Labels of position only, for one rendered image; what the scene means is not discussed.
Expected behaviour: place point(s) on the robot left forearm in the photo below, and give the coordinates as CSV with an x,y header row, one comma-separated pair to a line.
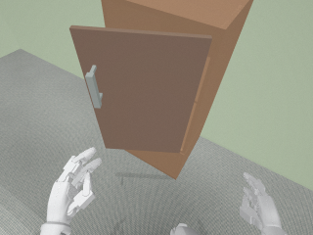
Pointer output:
x,y
55,228

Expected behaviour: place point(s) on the right robot hand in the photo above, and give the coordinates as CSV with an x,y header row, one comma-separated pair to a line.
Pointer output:
x,y
263,212

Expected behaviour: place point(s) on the cupboard door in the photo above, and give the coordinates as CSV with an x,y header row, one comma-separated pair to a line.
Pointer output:
x,y
149,80

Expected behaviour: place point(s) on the right robot shin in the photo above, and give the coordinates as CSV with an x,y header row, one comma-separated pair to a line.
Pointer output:
x,y
182,224

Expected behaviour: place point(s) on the handle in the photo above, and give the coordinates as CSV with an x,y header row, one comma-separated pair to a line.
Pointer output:
x,y
96,96

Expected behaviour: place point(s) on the left robot hand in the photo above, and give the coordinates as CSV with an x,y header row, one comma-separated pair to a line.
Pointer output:
x,y
60,207

